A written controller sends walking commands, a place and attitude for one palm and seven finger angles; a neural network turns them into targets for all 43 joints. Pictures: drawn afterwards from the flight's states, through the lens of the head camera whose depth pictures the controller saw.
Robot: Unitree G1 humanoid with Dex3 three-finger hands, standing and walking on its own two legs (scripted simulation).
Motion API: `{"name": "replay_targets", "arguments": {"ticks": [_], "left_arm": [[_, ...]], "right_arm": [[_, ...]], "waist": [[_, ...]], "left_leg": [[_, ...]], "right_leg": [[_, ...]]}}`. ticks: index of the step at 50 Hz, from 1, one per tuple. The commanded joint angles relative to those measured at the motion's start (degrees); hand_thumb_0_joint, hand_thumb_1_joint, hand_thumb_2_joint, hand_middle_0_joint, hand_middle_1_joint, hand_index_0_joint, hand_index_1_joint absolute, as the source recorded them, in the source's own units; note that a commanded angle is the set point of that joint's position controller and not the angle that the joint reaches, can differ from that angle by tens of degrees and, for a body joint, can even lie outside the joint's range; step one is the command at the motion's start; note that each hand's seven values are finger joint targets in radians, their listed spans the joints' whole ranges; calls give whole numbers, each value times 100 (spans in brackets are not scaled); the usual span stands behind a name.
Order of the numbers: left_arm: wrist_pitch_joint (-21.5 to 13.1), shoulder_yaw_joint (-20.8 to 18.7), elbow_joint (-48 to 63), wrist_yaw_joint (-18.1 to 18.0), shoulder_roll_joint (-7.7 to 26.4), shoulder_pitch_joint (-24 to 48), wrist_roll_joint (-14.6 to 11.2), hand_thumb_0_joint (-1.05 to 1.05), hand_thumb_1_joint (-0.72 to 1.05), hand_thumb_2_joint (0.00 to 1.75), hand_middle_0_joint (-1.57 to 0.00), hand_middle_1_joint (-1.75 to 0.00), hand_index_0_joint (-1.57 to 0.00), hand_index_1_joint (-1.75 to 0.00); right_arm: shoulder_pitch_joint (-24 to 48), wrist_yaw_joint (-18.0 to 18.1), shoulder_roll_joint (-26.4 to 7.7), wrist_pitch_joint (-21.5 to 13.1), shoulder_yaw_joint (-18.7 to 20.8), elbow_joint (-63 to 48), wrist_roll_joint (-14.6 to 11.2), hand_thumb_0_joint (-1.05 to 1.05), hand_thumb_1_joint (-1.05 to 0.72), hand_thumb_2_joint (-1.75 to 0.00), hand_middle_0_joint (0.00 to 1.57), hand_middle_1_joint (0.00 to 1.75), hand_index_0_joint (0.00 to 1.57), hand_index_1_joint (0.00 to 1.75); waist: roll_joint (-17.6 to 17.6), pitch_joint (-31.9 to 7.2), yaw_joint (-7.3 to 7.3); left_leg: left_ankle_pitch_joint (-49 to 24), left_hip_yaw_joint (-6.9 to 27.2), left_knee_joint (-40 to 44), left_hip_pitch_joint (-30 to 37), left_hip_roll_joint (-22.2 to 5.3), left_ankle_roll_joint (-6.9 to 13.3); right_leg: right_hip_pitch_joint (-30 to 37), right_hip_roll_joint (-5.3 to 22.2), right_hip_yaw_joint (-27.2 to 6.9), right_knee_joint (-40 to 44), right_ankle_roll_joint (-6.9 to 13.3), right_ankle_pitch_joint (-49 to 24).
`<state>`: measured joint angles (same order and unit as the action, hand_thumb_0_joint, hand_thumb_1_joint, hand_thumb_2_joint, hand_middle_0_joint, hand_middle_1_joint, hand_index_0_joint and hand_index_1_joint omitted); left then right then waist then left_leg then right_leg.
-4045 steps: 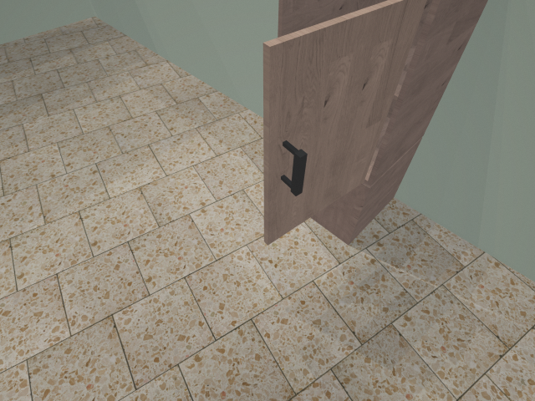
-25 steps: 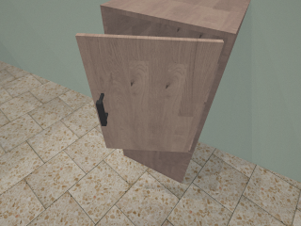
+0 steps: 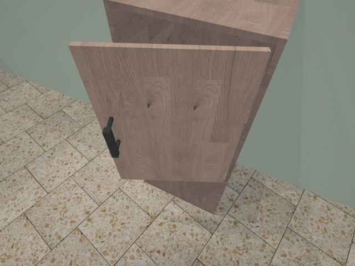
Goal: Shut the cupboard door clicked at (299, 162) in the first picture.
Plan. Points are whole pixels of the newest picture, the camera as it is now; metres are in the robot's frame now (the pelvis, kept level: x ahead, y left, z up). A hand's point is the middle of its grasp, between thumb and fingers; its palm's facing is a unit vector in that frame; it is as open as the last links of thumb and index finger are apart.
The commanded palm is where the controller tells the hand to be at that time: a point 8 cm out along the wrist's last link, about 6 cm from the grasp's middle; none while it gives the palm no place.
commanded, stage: come to a stop and stand still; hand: left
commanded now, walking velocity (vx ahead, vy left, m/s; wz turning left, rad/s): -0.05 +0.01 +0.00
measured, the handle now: (113, 137) +0.46 +0.22 -0.03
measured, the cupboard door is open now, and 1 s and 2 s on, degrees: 24 24 24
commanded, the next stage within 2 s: none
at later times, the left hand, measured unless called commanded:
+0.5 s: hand out of the picture -0.03 +0.22 -0.17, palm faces +0.01 -0.97 -0.26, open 7.4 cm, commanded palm none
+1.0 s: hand out of the picture -0.20 +0.19 -0.19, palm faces +0.09 -0.98 -0.16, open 7.4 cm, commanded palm none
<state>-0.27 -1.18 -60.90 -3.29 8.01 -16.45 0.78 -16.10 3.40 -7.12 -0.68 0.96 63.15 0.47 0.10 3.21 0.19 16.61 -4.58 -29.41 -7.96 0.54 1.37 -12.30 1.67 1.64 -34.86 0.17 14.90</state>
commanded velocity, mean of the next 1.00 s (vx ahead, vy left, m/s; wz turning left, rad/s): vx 0.00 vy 0.00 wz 0.00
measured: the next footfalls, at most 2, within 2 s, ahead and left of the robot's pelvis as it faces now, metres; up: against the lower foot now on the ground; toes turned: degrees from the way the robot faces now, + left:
left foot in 1.24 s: -0.17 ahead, +0.13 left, +0.00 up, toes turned +3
right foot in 1.58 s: -0.22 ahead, -0.06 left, +0.00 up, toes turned -3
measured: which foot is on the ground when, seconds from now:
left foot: down 0.00-1.00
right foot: down 0.00-1.00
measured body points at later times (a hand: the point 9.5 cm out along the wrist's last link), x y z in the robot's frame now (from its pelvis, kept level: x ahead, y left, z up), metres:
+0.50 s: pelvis -0.09 +0.02 -0.01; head -0.11 +0.02 +0.44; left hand -0.03 +0.27 -0.15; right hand -0.01 -0.24 -0.15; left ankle -0.06 +0.09 -0.74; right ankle -0.04 -0.12 -0.74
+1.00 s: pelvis -0.15 +0.04 -0.02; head -0.16 +0.04 +0.43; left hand -0.21 +0.24 -0.18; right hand -0.13 -0.20 -0.17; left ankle -0.06 +0.09 -0.74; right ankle -0.05 -0.12 -0.73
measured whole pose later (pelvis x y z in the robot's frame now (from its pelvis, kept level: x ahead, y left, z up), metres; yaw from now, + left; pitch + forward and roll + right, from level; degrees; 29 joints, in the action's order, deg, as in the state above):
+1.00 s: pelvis -0.15 +0.04 -0.02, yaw +2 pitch -5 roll -1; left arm 1.7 -1.0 -60.7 -1.5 7.2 -23.6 2.2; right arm -15.7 0.4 -9.2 2.7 2.1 62.8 0.7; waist 0.1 3.0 -1.0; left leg 9.4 -5.6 -30.8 -18.0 2.6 5.7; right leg -19.8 2.5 -0.9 -33.9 0.0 17.6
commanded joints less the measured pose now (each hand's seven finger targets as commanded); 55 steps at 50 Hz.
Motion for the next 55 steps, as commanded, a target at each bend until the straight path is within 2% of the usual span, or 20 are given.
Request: {"name": "replay_targets", "arguments": {"ticks": [1,4,5,6,7,9,10,12,15,21,25,29,37,46,49,51,52,53,54,55], "left_arm": [[-33,-151,384,-13,552,-308,4,0,90,90,-20,-30,-20,-30],[-19,-149,468,19,533,-269,17,0,90,90,-20,-30,-20,-30],[-36,-23,732,19,1370,-357,87,0,90,90,-20,-30,-20,-30],[-67,-118,846,-26,977,-473,67,0,90,90,-20,-30,-20,-30],[-113,-81,867,-41,1010,-435,19,0,90,90,-20,-30,-20,-30],[-98,-141,958,-40,1187,-344,14,0,90,90,-20,-30,-20,-30],[-95,-118,986,-20,1198,-291,10,0,90,90,-20,-30,-20,-30],[-10,-88,1101,20,1174,40,23,0,90,90,-20,-30,-20,-30],[33,-72,1226,76,1223,320,49,0,90,90,-20,-30,-20,-30],[53,-65,1122,139,1198,64,78,0,90,90,-20,-30,-20,-30],[31,-61,1024,157,1142,-126,92,0,90,90,-20,-30,-20,-30],[-7,-55,904,161,1159,-153,76,0,90,90,-20,-30,-20,-30],[19,-23,502,169,861,-568,83,0,90,90,-20,-30,-20,-30],[132,-56,71,154,350,-1436,138,0,90,90,-20,-30,-20,-30],[194,-113,-12,123,269,-1873,155,0,90,90,-20,-30,-20,-30],[200,-156,5,105,329,-2088,174,0,90,90,-20,-30,-20,-30],[198,-190,85,95,453,-2047,191,0,90,90,-20,-30,-20,-30],[179,-246,255,66,686,-1606,191,0,90,90,-20,-30,-20,-30],[207,-343,532,14,983,-645,160,0,90,90,-20,-30,-20,-30],[163,-409,856,-42,1229,469,132,0,90,90,-20,-30,-20,-30]], "right_arm": [[-520,-22,-607,-30,214,-211,27,0,-90,-90,20,30,20,30],[-350,-45,-616,-46,195,-326,30,0,-90,-90,20,30,20,30],[-79,-132,-1195,-71,177,-797,53,0,-90,-90,20,30,20,30],[-95,-152,-1114,-177,282,-980,52,0,-90,-90,20,30,20,30],[-187,-139,-1033,-171,274,-999,66,0,-90,-90,20,30,20,30],[-65,-136,-897,-61,280,-1112,37,0,-90,-90,20,30,20,30],[-11,-167,-872,-20,239,-1185,50,0,-90,-90,20,30,20,30],[122,-181,-915,64,252,-1224,50,0,-90,-90,20,30,20,30],[327,-248,-1103,40,236,-1238,102,0,-90,-90,20,30,20,30],[486,-311,-1381,29,232,-1271,121,0,-90,-90,20,30,20,30],[409,-326,-1370,54,238,-1218,114,0,-90,-90,20,30,20,30],[214,-328,-1314,63,217,-1018,97,0,-90,-90,20,30,20,30],[-56,-291,-1121,77,203,-601,76,0,-90,-90,20,30,20,30],[350,-259,-1106,150,296,-504,26,0,-90,-90,20,30,20,30],[563,-294,-1100,260,345,-569,36,0,-90,-90,20,30,20,30],[650,-321,-1004,322,365,-672,30,0,-90,-90,20,30,20,30],[643,-338,-845,394,367,-752,20,0,-90,-90,20,30,20,30],[323,-322,-586,494,389,-752,9,0,-90,-90,20,30,20,30],[-251,-293,-578,578,516,-605,25,0,-90,-90,20,30,20,30],[-822,-270,-877,562,601,-500,34,0,-90,-90,20,30,20,30]], "waist": [[-79,-274,-9],[6,-275,-61],[130,-94,-75],[192,-663,-50],[-120,-1205,-19],[-249,-1337,14],[235,-1213,-1],[603,-473,126],[-25,169,78],[-216,259,-49],[-20,140,-57],[221,117,39],[-38,80,18],[-486,159,-315],[-350,406,-434],[108,494,-474],[712,630,-419],[1763,603,-133],[2087,328,327],[1769,128,848]], "left_leg": [[-4088,348,152,348,-792,127],[-3457,427,273,163,-775,168],[-3925,618,301,-102,-613,-16],[-3601,573,-159,-68,-725,-51],[-3597,561,-329,82,-600,-18],[-2889,429,-479,-121,-414,-19],[-2299,353,-463,-349,-348,-1],[-844,406,-189,-514,-339,22],[-436,745,440,-781,-557,152],[1437,1071,1287,-1542,-688,213],[1532,1066,1313,-1508,-664,225],[1268,945,1078,-1242,-537,169],[1528,1010,1227,-1402,-584,154],[2386,1321,1885,-2540,-1047,362],[2573,1166,1731,-2985,-939,320],[2475,899,1161,-3047,-600,207],[2339,628,351,-2826,-164,43],[1297,176,-1718,-1714,347,-165],[728,290,-3793,-381,513,-161],[551,786,-4824,106,331,-78]], "right_leg": [[-21,456,-356,79,149,-2789],[105,434,-438,342,159,-2347],[255,328,-60,487,63,-2474],[308,438,-293,210,143,-2495],[635,573,-492,142,307,-3372],[820,767,-614,98,433,-4089],[844,789,-678,134,450,-4096],[56,816,-774,554,417,-2463],[-537,421,-630,856,257,-167],[-215,201,-322,894,103,583],[-228,237,-331,1061,74,759],[-588,375,-651,1422,118,1187],[-500,265,-555,1282,72,1077],[466,-27,-37,-146,-22,355],[467,-86,-105,-303,35,709],[146,64,-583,153,156,1280],[-594,369,-1283,1046,324,2283],[-2168,1207,-2559,2720,680,3768],[-3634,1811,-3183,3607,933,4084],[-4153,1675,-2817,3377,923,3134]]}}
